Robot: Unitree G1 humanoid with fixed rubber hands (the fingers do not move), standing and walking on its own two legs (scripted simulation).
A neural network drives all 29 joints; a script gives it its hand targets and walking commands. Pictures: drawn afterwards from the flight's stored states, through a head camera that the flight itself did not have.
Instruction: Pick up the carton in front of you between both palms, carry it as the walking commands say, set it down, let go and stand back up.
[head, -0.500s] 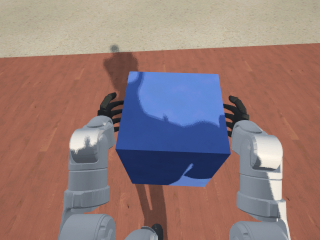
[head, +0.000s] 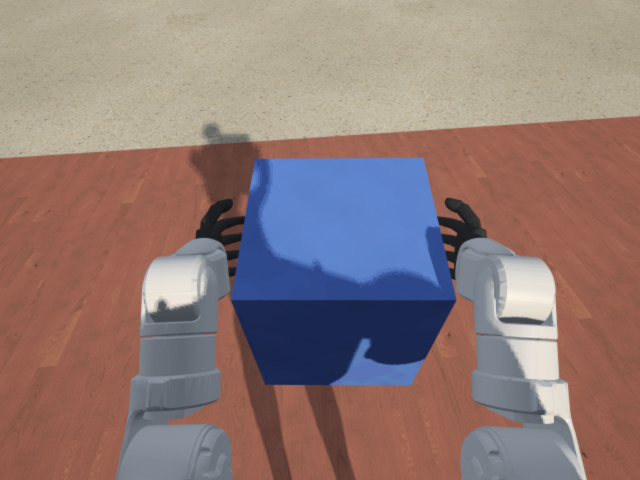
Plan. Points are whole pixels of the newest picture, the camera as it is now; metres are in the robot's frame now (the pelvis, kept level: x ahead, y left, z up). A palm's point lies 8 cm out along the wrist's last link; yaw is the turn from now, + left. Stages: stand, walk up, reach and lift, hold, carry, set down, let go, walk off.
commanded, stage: carry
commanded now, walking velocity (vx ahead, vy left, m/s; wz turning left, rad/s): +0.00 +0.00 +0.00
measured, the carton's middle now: (338, 280) +0.37 +0.00 +0.04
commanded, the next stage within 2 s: none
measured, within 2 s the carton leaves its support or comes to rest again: neither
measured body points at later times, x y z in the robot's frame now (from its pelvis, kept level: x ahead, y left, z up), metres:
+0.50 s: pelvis -0.02 -0.02 +0.01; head -0.04 -0.02 +0.46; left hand +0.33 +0.13 +0.12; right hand +0.33 -0.17 +0.13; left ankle +0.01 +0.06 -0.73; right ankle -0.03 -0.12 -0.72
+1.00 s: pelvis +0.07 -0.02 -0.02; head +0.06 -0.02 +0.43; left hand +0.43 +0.13 +0.09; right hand +0.42 -0.18 +0.08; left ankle +0.01 +0.06 -0.73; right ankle +0.01 -0.12 -0.69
